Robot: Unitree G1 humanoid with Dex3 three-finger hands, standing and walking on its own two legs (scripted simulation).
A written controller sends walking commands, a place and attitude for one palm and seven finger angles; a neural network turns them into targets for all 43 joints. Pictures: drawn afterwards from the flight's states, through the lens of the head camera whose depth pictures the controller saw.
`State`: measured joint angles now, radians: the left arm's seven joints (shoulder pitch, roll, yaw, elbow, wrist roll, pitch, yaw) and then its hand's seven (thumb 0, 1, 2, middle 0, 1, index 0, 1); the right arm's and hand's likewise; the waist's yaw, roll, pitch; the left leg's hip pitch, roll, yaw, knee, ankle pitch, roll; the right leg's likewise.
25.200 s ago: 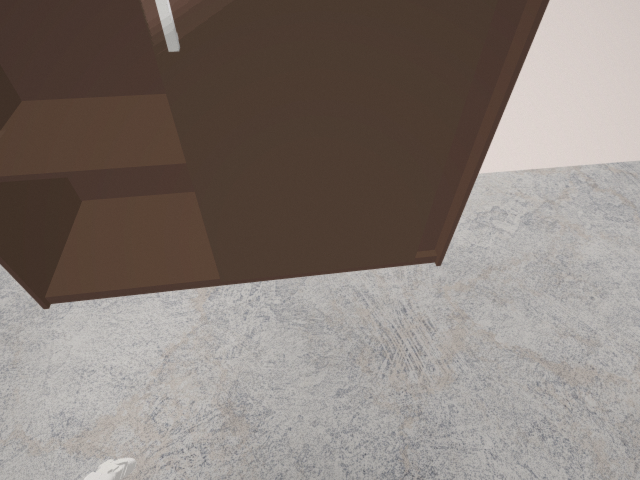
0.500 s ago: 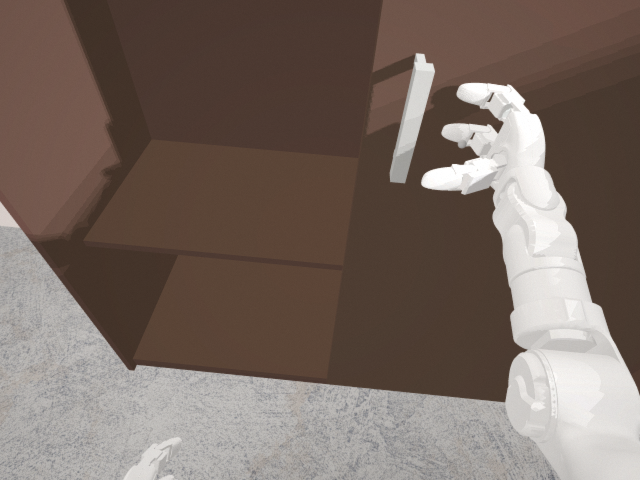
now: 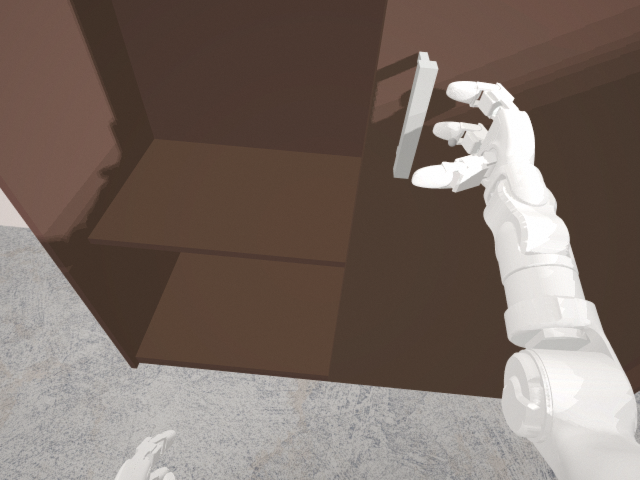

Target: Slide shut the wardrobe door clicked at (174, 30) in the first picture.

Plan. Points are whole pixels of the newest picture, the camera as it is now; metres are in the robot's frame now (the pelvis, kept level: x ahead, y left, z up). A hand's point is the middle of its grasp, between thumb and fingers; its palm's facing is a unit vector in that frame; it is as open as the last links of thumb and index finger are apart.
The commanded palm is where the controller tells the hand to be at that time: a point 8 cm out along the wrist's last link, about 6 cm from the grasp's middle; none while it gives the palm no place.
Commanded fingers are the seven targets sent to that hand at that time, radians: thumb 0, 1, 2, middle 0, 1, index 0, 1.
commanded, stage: feel for the door with the fingertips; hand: right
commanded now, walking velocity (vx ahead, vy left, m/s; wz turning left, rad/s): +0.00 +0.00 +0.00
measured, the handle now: (411, 117) +0.52 -0.06 +0.22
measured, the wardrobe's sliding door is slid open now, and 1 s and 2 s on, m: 0.62 0.62 0.62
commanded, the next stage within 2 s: slide the fingers in behind the handle in 0.24 s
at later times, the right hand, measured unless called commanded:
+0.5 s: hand (438, 135) +0.47 -0.09 +0.22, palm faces +0.00 +1.00 +0.03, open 13.7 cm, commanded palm +0.46 -0.15 +0.21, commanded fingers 0.00 0.50 -0.30 0.30 1.20 0.30 1.20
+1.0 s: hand (438, 136) +0.47 -0.09 +0.22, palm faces -0.01 +1.00 +0.03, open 13.8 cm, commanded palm +0.46 -0.14 +0.21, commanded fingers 0.00 0.50 -0.30 0.30 1.20 0.30 1.20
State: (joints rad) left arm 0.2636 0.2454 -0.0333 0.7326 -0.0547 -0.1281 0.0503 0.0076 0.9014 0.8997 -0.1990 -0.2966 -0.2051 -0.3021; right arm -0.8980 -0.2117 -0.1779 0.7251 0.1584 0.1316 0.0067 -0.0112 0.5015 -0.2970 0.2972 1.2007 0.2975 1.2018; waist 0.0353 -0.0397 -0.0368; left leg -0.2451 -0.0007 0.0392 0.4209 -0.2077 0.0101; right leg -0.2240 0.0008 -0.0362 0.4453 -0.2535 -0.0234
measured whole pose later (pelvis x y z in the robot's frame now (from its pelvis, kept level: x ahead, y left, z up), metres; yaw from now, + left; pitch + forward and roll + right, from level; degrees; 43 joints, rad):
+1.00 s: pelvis -0.01 +0.00 +0.00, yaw +1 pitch +4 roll +1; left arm 0.33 0.24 -0.03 0.75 -0.04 -0.17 0.04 0.01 0.90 0.90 -0.20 -0.30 -0.21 -0.30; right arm -1.03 -0.22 -0.21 0.93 0.11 0.02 -0.01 -0.01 0.50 -0.30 0.39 1.24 0.34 1.23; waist 0.06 -0.03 -0.04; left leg -0.32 0.00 0.03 0.44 -0.20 0.01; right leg -0.30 0.00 -0.05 0.48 -0.25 -0.03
